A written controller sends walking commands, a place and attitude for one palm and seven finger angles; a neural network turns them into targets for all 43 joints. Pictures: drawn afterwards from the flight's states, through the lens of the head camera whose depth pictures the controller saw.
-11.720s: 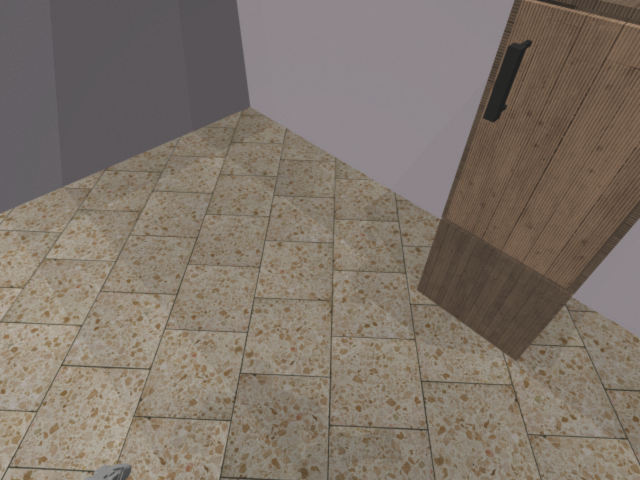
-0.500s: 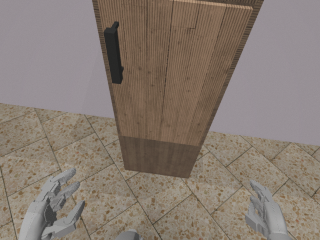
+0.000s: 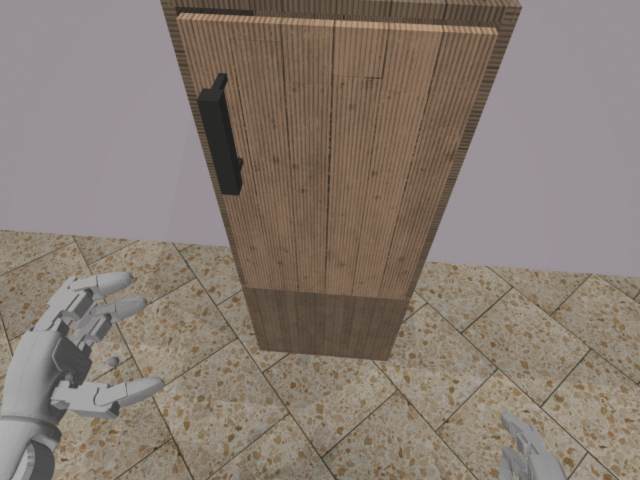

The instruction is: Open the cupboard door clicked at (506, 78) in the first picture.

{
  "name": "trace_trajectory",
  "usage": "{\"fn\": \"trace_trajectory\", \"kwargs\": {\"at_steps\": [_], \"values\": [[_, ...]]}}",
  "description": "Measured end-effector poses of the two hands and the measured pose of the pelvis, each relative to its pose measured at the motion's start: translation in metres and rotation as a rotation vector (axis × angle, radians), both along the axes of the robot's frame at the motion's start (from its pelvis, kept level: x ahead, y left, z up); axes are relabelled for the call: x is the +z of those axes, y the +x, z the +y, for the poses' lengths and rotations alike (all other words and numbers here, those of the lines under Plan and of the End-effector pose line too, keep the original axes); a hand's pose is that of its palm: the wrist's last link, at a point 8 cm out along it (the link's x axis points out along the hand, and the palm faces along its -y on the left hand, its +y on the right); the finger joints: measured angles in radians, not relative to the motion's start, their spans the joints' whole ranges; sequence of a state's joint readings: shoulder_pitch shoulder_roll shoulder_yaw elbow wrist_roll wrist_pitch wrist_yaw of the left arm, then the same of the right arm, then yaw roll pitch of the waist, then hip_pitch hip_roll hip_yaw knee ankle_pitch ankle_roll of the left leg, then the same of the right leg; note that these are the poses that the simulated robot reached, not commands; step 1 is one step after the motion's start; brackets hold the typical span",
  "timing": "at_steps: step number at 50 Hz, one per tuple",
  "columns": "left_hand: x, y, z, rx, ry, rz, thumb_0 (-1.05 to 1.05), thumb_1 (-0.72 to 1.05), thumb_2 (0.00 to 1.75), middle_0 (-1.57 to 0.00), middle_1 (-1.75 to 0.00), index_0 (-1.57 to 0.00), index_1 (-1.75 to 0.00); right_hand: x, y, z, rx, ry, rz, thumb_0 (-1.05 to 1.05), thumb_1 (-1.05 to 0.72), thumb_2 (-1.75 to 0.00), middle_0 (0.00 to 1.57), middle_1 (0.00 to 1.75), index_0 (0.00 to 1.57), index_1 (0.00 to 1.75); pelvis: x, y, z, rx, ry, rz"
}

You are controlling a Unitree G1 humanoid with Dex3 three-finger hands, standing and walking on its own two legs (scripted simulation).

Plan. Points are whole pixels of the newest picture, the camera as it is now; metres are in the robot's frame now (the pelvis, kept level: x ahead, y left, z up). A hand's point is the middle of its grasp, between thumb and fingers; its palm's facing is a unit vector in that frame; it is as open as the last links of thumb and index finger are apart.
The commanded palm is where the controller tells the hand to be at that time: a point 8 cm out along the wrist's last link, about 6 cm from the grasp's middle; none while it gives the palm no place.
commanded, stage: raise the hand with hooked fingers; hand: left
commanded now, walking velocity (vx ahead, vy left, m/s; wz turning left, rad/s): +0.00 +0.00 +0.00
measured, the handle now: (226, 136) +0.52 +0.17 +0.14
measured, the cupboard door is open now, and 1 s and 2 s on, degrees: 0 0 0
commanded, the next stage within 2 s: move the hooked fingers beside the handle in 1.12 s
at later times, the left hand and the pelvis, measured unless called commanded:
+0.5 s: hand (29, 303) +0.25 +0.30 +0.14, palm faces +0.03 -1.00 -0.07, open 13.9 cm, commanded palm +0.23 +0.35 +0.15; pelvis -0.02 +0.04 +0.02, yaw +1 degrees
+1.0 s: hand (32, 266) +0.28 +0.30 +0.16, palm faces +0.05 -1.00 -0.06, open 14.0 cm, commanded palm +0.25 +0.34 +0.17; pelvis -0.01 +0.02 +0.03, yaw +1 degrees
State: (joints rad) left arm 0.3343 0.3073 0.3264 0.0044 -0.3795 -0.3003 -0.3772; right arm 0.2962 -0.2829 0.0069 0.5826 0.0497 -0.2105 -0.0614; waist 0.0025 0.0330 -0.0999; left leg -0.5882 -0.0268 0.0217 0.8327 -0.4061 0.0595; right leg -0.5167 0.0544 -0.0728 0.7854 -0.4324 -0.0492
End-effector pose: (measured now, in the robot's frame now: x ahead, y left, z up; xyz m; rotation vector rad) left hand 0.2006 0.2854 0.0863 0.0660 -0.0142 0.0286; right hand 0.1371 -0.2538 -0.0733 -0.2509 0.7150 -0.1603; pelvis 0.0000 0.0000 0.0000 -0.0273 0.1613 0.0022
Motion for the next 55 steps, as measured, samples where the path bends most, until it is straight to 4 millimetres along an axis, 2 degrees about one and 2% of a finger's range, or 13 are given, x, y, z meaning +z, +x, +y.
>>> {"fn": "trace_trajectory", "kwargs": {"at_steps": [3, 5, 13, 21, 24, 29, 32, 36, 41, 48, 55], "values": [[-0.008, 0.004, 0.004, -0.050, -0.015, 0.060, 0.01, -0.11, 0.47, -0.27, -0.95, -0.27, -0.95, 0.007, 0.003, 0.003, -0.007, -0.019, -0.023, 0.01, -0.91, -0.90, 0.21, 0.30, 0.20, 0.30, 0.002, -0.003, 0.007, 0.000, -0.007, -0.011], [-0.006, 0.006, 0.008, -0.063, -0.013, 0.074, 0.00, -0.16, 0.45, -0.27, -0.98, -0.28, -0.98, 0.013, 0.006, 0.008, -0.009, -0.024, -0.050, 0.01, -0.91, -0.90, 0.21, 0.30, 0.20, 0.30, 0.004, -0.005, 0.012, -0.001, -0.009, -0.023], [0.040, 0.017, 0.043, 0.008, -0.001, -0.085, 0.00, -0.35, 0.37, -0.29, -1.10, -0.29, -1.10, 0.031, 0.016, 0.044, 0.044, 0.003, -0.130, 0.01, -0.91, -0.90, 0.21, 0.30, 0.20, 0.30, 0.011, -0.012, 0.026, 0.011, -0.019, -0.080], [0.039, 0.027, 0.064, -0.014, -0.011, 0.059, 0.00, -0.46, 0.32, -0.29, -1.18, -0.30, -1.18, 0.033, 0.013, 0.070, 0.073, 0.036, -0.126, 0.01, -0.90, -0.90, 0.21, 0.30, 0.20, 0.30, 0.018, -0.020, 0.038, 0.015, -0.018, -0.113], [0.050, 0.030, 0.069, -0.005, -0.001, 0.025, -0.01, -0.48, 0.31, -0.29, -1.19, -0.30, -1.19, 0.034, 0.009, 0.074, 0.080, 0.031, -0.114, 0.01, -0.90, -0.90, 0.21, 0.30, 0.20, 0.30, 0.020, -0.021, 0.040, 0.014, -0.015, -0.124], [0.079, 0.039, 0.084, 0.020, 0.014, -0.067, -0.01, -0.49, 0.31, -0.30, -1.20, -0.30, -1.20, 0.034, 0.003, 0.072, 0.081, 0.018, -0.085, 0.01, -0.90, -0.90, 0.21, 0.30, 0.20, 0.30, 0.024, -0.020, 0.040, 0.017, -0.012, -0.137], [0.086, 0.048, 0.092, 0.022, 0.010, -0.046, -0.01, -0.50, 0.31, -0.30, -1.20, -0.30, -1.20, 0.033, 0.001, 0.067, 0.068, 0.013, -0.070, 0.01, -0.90, -0.90, 0.21, 0.30, 0.20, 0.30, 0.025, -0.019, 0.039, 0.021, -0.011, -0.139], [0.081, 0.058, 0.093, 0.005, -0.009, 0.032, -0.01, -0.50, 0.30, -0.29, -1.20, -0.30, -1.20, 0.033, -0.001, 0.058, 0.050, 0.008, -0.060, 0.01, -0.90, -0.90, 0.21, 0.30, 0.20, 0.30, 0.026, -0.017, 0.038, 0.021, -0.009, -0.131], [0.069, 0.059, 0.078, -0.029, -0.016, 0.057, -0.01, -0.50, 0.30, -0.29, -1.20, -0.30, -1.20, 0.036, 0.000, 0.047, 0.045, 0.000, -0.062, 0.01, -0.90, -0.90, 0.21, 0.30, 0.20, 0.30, 0.027, -0.013, 0.034, 0.012, -0.007, -0.124], [0.078, 0.056, 0.068, 0.005, -0.009, -0.026, -0.01, -0.50, 0.30, -0.30, -1.20, -0.30, -1.20, 0.039, 0.007, 0.039, 0.056, -0.002, -0.063, 0.01, -0.90, -0.90, 0.21, 0.30, 0.20, 0.30, 0.029, -0.008, 0.023, 0.014, -0.003, -0.131], [0.079, 0.058, 0.061, 0.008, -0.008, 0.029, -0.01, -0.50, 0.30, -0.30, -1.20, -0.30, -1.20, 0.035, 0.015, 0.031, 0.048, 0.024, -0.070, 0.01, -0.90, -0.90, 0.21, 0.30, 0.20, 0.30, 0.029, -0.007, 0.013, 0.018, 0.002, -0.127]]}}
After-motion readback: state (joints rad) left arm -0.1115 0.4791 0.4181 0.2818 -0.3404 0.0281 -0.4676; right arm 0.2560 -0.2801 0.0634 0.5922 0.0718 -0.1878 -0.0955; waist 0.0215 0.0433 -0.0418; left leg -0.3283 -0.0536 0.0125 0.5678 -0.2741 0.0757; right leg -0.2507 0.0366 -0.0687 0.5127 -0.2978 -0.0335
